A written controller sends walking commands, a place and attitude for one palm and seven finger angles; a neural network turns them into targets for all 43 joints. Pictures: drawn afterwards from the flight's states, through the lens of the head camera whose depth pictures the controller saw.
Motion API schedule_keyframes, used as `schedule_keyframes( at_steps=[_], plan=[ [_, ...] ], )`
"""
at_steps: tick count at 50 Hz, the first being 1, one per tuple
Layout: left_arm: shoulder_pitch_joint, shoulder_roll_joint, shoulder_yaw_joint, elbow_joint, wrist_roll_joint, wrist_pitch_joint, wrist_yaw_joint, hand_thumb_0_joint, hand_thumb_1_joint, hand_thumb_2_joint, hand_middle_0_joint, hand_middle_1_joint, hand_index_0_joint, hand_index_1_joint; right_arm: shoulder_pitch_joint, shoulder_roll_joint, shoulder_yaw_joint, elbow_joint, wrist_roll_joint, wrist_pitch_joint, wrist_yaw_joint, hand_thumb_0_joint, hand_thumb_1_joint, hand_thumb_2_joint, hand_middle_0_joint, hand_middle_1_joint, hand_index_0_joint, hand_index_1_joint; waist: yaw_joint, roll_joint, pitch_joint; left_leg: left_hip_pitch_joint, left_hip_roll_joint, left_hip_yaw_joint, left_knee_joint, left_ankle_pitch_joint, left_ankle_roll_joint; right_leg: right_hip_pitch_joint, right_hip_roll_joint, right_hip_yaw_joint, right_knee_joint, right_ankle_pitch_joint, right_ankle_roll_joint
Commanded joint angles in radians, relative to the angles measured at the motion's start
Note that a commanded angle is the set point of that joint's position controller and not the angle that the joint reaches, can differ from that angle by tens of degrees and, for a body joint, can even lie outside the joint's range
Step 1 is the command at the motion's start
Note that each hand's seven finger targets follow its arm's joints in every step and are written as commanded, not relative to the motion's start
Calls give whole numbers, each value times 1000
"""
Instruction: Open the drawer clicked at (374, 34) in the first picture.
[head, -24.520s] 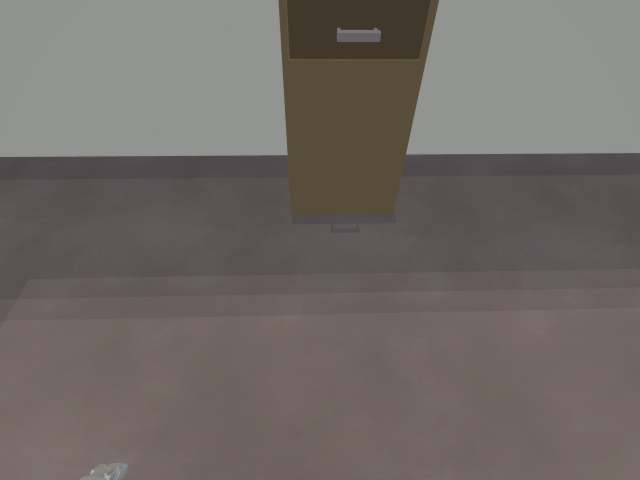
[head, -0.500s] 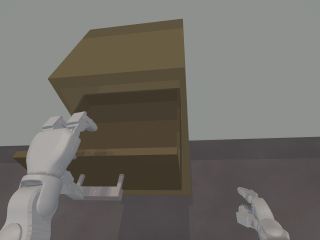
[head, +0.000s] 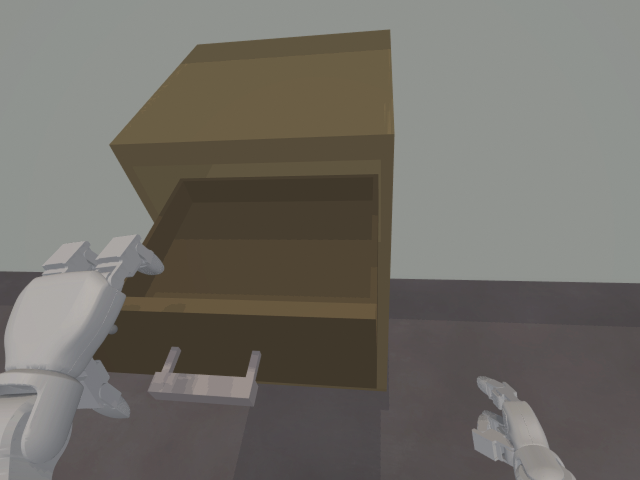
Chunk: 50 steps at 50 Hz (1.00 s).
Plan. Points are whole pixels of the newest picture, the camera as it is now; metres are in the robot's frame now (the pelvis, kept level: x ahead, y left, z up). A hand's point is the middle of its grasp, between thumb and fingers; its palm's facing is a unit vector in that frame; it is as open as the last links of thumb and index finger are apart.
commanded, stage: draw the hand back to the body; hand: left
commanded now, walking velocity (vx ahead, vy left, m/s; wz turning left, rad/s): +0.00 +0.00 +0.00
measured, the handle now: (209, 372) +0.22 +0.20 +0.02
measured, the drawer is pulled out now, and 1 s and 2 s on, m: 0.29 0.29 0.29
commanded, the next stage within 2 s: step back with the hand held close in 1.06 s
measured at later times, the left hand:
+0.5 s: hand (118, 283) +0.23 +0.23 +0.20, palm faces +0.39 -0.84 -0.38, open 11.8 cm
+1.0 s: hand (95, 293) +0.21 +0.25 +0.20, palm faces +0.47 -0.79 -0.39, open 7.8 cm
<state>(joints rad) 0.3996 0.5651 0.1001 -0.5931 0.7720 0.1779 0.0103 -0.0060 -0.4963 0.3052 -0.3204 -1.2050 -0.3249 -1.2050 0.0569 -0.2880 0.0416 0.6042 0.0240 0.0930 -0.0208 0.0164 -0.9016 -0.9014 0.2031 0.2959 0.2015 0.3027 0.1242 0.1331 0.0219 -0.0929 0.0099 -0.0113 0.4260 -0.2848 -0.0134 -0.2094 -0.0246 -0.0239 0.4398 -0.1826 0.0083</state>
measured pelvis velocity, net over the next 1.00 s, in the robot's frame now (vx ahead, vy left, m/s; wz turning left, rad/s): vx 0.03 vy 0.01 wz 0.01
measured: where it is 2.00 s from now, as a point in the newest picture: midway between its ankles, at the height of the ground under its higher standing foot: outside the picture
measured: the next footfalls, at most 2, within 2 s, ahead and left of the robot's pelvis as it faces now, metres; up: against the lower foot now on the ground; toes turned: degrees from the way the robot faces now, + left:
none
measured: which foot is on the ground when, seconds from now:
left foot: down 0.00-1.00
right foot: down 0.00-1.00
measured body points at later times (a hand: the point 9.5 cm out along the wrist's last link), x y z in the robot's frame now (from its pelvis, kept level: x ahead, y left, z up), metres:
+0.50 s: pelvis +0.03 +0.01 +0.00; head +0.03 +0.00 +0.45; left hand +0.20 +0.27 +0.22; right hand +0.22 -0.20 -0.09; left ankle -0.03 +0.13 -0.74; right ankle +0.04 -0.12 -0.74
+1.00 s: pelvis +0.03 +0.01 +0.00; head +0.02 -0.01 +0.45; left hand +0.18 +0.29 +0.22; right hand +0.24 -0.20 -0.08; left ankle -0.03 +0.13 -0.74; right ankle +0.04 -0.12 -0.74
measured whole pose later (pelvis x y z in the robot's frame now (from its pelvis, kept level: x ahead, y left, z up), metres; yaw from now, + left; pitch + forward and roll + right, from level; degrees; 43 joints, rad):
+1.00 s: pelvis +0.03 +0.01 +0.00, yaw +1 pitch -3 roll -1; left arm 0.46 0.34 0.35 -0.59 -0.05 -0.11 0.12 0.00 0.78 0.86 -0.22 -0.37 -0.22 -0.37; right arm 0.16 -0.20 0.02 0.63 -0.01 -0.13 -0.07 0.02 -0.90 -0.90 0.21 0.30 0.20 0.30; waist 0.08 0.06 0.02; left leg -0.06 0.02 -0.03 0.44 -0.33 -0.01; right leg -0.15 -0.01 -0.04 0.42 -0.22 0.01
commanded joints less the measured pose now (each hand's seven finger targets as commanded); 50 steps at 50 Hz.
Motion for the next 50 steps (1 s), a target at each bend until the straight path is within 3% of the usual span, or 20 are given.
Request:
schedule_keyframes(
  at_steps=[1, 3, 4, 5, 6, 8, 9, 10, 11, 15, 19, 22, 24, 26, 31, 38, 43, 45, 48, 50],
  plan=[
    [-92, 202, 165, -173, 26, -5, 45, 0, -500, 300, -300, -1200, -300, -1200, -192, -80, -31, -175, -1, -50, -3, 0, -900, -900, 200, 300, 200, 300, -2, -90, -142, -89, 5, 15, -84, 229, 15, 169, 0, 6, -53, 116, -14],
    [-106, 206, 163, -173, 27, 4, 38, 0, -500, 300, -300, -1200, -300, -1200, -192, -83, -28, -183, 0, -40, -2, 0, -900, -900, 200, 300, 200, 300, -1, -102, -123, -95, 5, 17, -91, 220, 17, 162, -3, -2, -56, 108, -10],
    [-239, -125, 182, -369, -685, -159, 59, 0, -465, 315, -298, -1178, -298, -1178, -160, 7, -33, -249, 3, -139, -19, 0, -900, -900, 200, 300, 200, 300, -83, -163, -87, 4, 22, 6, -49, 136, 44, 99, 29, -18, -76, 39, -26],
    [24, -74, 228, -83, -689, -214, 95, 0, -430, 330, -295, -1155, -295, -1155, -81, 1, -23, -180, -22, -193, -35, 0, -900, -900, 200, 300, 200, 300, -70, -250, -46, -21, 41, 11, -57, 107, 43, 98, 26, -40, -56, 1, -24],
    [84, -90, 252, -137, -763, -242, 97, 0, -395, 345, -292, -1133, -292, -1133, -66, -8, -30, -165, -21, -196, -46, 0, -900, -900, 200, 300, 200, 300, -58, -274, -35, -46, 45, -1, -81, 127, 37, 111, 15, -51, -72, 6, -18],
    [-95, -6, 306, -322, -778, -312, 122, 0, -325, 375, -287, -1087, -287, -1087, -67, -19, -31, -177, -30, -248, -64, 0, -900, -900, 200, 300, 200, 300, -52, -143, -114, -24, 36, 12, -73, 144, 32, 149, -2, -25, -68, 33, -17],
    [-106, 34, 349, -311, -785, -328, 139, 0, -290, 390, -285, -1065, -285, -1065, -67, -26, -29, -152, -34, -271, -71, 0, -900, -900, 200, 300, 200, 300, -51, -41, -111, -23, 32, 19, -66, 129, 22, 146, 2, -10, -65, 29, -22],
    [-82, -57, 290, -302, -780, -343, 139, 0, -255, 405, -282, -1043, -282, -1043, -43, 4, -20, -156, -42, -289, -70, 0, -900, -900, 200, 300, 200, 300, -48, 25, -113, -25, 21, 22, -71, 174, 19, 160, -5, -20, -60, 59, -30],
    [-40, -85, 270, -250, -782, -345, 137, 0, -220, 420, -280, -1020, -280, -1020, -19, 4, -20, -144, -41, -297, -65, 0, -900, -900, 200, 300, 200, 300, -54, 14, -79, -34, 27, 18, -71, 210, 12, 156, -4, -30, -54, 82, -32],
    [-56, -91, 270, -242, -791, -361, 125, 0, -80, 480, -270, -930, -270, -930, -23, -8, -34, -142, -43, -310, -59, 0, -900, -900, 200, 300, 200, 300, -53, -56, -50, -47, 34, 15, -67, 270, 14, 166, -1, -29, -55, 149, -32],
    [-22, -95, 273, -259, -793, -371, 114, 0, 60, 540, -260, -840, -260, -840, -22, -13, -41, -137, -42, -317, -50, 0, -900, -900, 200, 300, 200, 300, -48, 3, -86, -34, 35, 16, -48, 369, 5, 188, -1, -28, -41, 215, -35],
    [27, -79, 303, -263, -799, -374, 114, 0, 165, 585, -252, -772, -252, -772, -11, -14, -49, -140, -42, -313, -45, 0, -900, -900, 200, 300, 200, 300, -42, -77, -126, -27, 43, 12, -37, 457, 3, 212, 1, -37, -27, 278, -29],
    [28, -71, 320, -262, -802, -371, 113, 0, 235, 615, -247, -728, -247, -728, -15, -15, -54, -139, -40, -305, -46, 0, -900, -900, 200, 300, 200, 300, -44, -67, -137, -15, 43, 17, -31, 479, 0, 209, 3, -34, -29, 297, -30],
    [28, -73, 328, -254, -804, -373, 114, 0, 305, 645, -242, -683, -242, -683, -7, -11, -54, -135, -37, -300, -45, 0, -900, -900, 200, 300, 200, 300, -46, -37, -123, -18, 43, 23, -33, 473, -4, 198, 1, -34, -32, 289, -28],
    [28, -67, 347, -226, -811, -369, 116, 0, 480, 720, -230, -570, -230, -570, -4, -15, -60, -132, -33, -285, -50, 0, -900, -900, 200, 300, 200, 300, -50, -78, -119, -17, 47, 19, -36, 472, -5, 187, 4, -39, -32, 282, -26],
    [-8, -46, 373, -199, -813, -359, 121, 0, 725, 825, -213, -413, -213, -413, -11, -16, -61, -133, -30, -272, -55, 0, -900, -900, 200, 300, 200, 300, -51, -73, -114, -23, 41, 20, -44, 411, -1, 175, 4, -37, -37, 244, -27],
    [-20, -57, 350, -216, -813, -354, 119, 0, 900, 900, -200, -300, -200, -300, -13, -15, -59, -136, -31, -276, -55, 0, -900, -900, 200, 300, 200, 300, -53, -57, -128, -16, 37, 19, -42, 391, 4, 174, 3, -32, -37, 235, -26],
    [-22, -63, 345, -207, -814, -351, 120, 0, 900, 900, -200, -300, -200, -300, -18, -12, -55, -133, -32, -279, -55, 0, -900, -900, 200, 300, 200, 300, -55, -42, -98, -31, 36, 18, -45, 362, 1, 162, 1, -34, -41, 219, -29],
    [-16, -47, 364, -206, -816, -350, 122, 0, 900, 900, -200, -300, -200, -300, -20, -10, -55, -139, -32, -278, -57, 0, -900, -900, 200, 300, 200, 300, -49, -79, -117, -31, 34, 17, -44, 344, 7, 174, 2, -31, -40, 219, -29],
    [-17, -57, 355, -191, -818, -349, 122, 0, 900, 900, -200, -300, -200, -300, -22, -7, -53, -134, -29, -278, -58, 0, -900, -900, 200, 300, 200, 300, -52, -50, -87, -43, 33, 17, -47, 310, 5, 158, 0, -28, -46, 192, -31]
  ],
)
